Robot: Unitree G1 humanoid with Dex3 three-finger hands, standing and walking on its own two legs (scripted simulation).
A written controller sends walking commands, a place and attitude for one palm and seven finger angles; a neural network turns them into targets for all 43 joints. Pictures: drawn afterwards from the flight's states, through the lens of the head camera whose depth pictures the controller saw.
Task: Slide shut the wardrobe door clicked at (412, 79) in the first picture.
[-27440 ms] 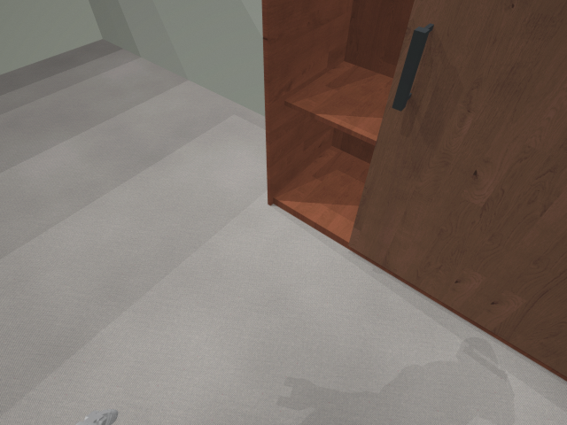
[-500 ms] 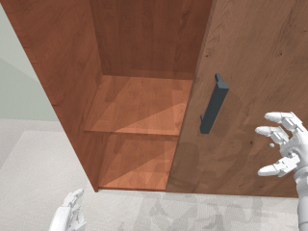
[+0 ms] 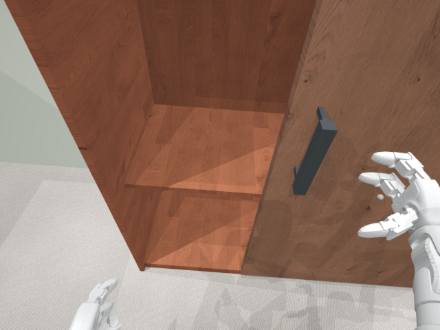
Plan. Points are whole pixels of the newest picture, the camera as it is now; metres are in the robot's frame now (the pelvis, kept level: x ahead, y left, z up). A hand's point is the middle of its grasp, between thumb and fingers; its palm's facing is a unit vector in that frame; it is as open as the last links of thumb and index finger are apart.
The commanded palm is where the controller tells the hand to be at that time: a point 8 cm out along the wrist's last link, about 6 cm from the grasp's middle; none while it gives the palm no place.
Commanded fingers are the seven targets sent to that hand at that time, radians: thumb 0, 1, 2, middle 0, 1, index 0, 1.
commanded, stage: move the hooked fingers beside the handle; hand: right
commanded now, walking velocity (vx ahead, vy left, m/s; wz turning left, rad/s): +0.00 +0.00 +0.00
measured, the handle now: (309, 153) +0.44 -0.14 +0.10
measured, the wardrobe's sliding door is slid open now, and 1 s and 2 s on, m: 0.43 0.43 0.43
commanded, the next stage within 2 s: feel for the door with the fingertips in 1.42 s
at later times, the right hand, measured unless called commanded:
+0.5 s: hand (359, 179) +0.37 -0.21 +0.11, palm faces +0.00 +1.00 -0.02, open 14.0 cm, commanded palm +0.34 -0.26 +0.11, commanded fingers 0.00 0.50 -0.30 0.30 1.20 0.30 1.20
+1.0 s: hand (353, 177) +0.38 -0.20 +0.11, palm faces +0.01 +1.00 -0.03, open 14.0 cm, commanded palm +0.35 -0.26 +0.10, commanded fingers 0.00 0.50 -0.30 0.30 1.20 0.30 1.20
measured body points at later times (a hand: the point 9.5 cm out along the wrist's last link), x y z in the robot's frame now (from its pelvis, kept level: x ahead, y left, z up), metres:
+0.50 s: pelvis +0.00 +0.00 +0.00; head +0.01 +0.01 +0.45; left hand +0.11 +0.25 -0.10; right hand +0.36 -0.27 +0.12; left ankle -0.02 +0.11 -0.73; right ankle +0.02 -0.10 -0.73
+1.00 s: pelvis +0.00 +0.00 +0.00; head +0.02 +0.01 +0.45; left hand +0.10 +0.26 -0.11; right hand +0.37 -0.26 +0.11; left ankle -0.02 +0.11 -0.73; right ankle +0.02 -0.10 -0.73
